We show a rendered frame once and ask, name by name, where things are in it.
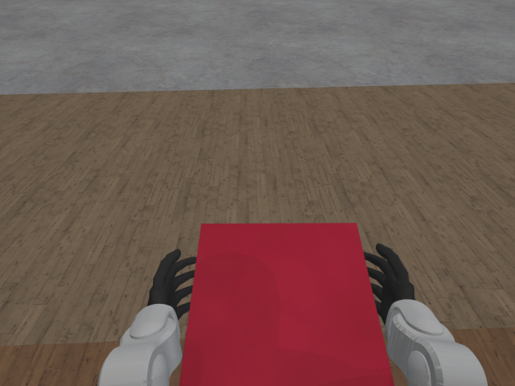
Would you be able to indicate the right robot forearm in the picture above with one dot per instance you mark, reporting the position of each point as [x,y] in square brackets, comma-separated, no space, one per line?
[426,351]

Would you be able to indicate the robot right hand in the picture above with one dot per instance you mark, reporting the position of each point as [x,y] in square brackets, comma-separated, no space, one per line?
[394,279]

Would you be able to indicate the left robot forearm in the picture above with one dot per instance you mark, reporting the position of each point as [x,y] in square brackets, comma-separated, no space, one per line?
[149,350]

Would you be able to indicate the carton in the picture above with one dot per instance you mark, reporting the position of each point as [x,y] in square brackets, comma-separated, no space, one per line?
[283,305]

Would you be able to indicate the robot left hand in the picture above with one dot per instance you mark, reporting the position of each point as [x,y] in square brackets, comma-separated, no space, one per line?
[165,283]

